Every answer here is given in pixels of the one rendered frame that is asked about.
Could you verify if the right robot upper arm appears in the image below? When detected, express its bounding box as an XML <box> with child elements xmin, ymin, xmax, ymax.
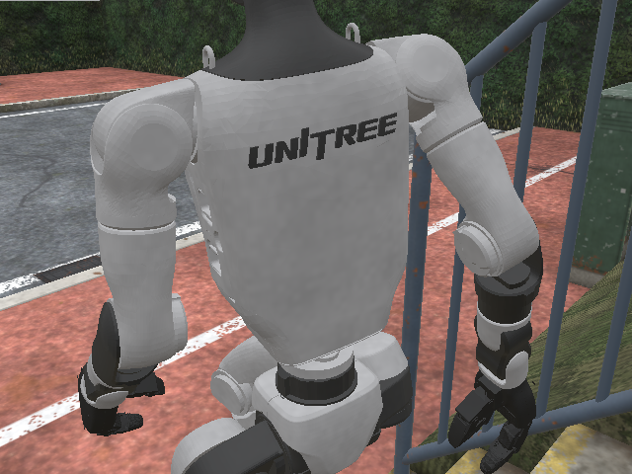
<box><xmin>366</xmin><ymin>34</ymin><xmax>539</xmax><ymax>277</ymax></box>

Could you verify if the robot left forearm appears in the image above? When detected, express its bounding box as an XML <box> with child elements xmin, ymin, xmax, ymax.
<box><xmin>80</xmin><ymin>302</ymin><xmax>158</xmax><ymax>409</ymax></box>

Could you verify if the right robot hand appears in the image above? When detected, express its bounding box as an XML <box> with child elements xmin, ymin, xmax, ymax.
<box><xmin>448</xmin><ymin>369</ymin><xmax>536</xmax><ymax>474</ymax></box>

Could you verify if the robot left thigh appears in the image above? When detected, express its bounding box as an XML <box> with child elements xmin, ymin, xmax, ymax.
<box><xmin>171</xmin><ymin>418</ymin><xmax>285</xmax><ymax>474</ymax></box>

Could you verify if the robot right forearm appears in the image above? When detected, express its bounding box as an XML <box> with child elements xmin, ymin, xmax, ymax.
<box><xmin>474</xmin><ymin>217</ymin><xmax>543</xmax><ymax>389</ymax></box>

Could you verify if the robot torso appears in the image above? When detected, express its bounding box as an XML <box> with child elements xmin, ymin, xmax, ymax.
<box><xmin>183</xmin><ymin>23</ymin><xmax>409</xmax><ymax>474</ymax></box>

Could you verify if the left robot hand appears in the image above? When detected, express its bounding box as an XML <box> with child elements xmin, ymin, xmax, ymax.
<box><xmin>77</xmin><ymin>367</ymin><xmax>165</xmax><ymax>436</ymax></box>

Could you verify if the left robot upper arm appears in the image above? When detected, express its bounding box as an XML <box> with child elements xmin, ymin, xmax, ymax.
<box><xmin>90</xmin><ymin>79</ymin><xmax>198</xmax><ymax>369</ymax></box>

